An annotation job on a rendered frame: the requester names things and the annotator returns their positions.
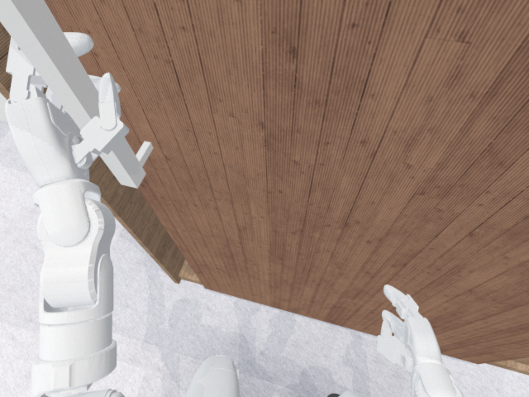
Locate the left robot thigh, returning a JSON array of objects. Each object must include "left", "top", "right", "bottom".
[{"left": 185, "top": 356, "right": 241, "bottom": 397}]

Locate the robot left hand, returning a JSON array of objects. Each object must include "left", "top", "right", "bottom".
[{"left": 5, "top": 32, "right": 129, "bottom": 188}]

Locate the robot right forearm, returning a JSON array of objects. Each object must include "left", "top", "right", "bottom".
[{"left": 411, "top": 362, "right": 464, "bottom": 397}]

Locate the robot left forearm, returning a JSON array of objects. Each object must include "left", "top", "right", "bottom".
[{"left": 30, "top": 179, "right": 117, "bottom": 397}]

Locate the robot right hand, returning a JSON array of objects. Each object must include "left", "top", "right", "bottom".
[{"left": 377, "top": 285, "right": 443, "bottom": 375}]

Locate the handle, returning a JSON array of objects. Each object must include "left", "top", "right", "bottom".
[{"left": 0, "top": 0, "right": 154, "bottom": 189}]

